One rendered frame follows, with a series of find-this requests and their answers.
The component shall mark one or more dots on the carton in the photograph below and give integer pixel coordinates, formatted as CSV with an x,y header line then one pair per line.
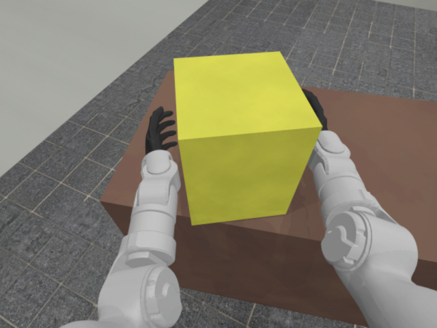
x,y
245,132

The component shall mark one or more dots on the right robot forearm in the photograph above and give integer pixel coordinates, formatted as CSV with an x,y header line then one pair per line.
x,y
337,181

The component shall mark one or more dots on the left robot forearm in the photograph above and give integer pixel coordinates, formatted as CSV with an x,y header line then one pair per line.
x,y
150,234

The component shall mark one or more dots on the pedestal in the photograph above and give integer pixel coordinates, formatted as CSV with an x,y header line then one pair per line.
x,y
277,260

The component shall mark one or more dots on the robot left upper arm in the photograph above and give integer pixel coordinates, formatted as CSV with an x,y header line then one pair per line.
x,y
142,297

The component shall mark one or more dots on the left robot hand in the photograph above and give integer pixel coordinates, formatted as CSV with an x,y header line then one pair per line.
x,y
154,139

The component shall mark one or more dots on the robot right upper arm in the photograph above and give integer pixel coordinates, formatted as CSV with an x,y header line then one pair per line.
x,y
375,260

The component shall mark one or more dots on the right robot hand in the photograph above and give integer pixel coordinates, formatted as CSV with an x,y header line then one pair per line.
x,y
316,106

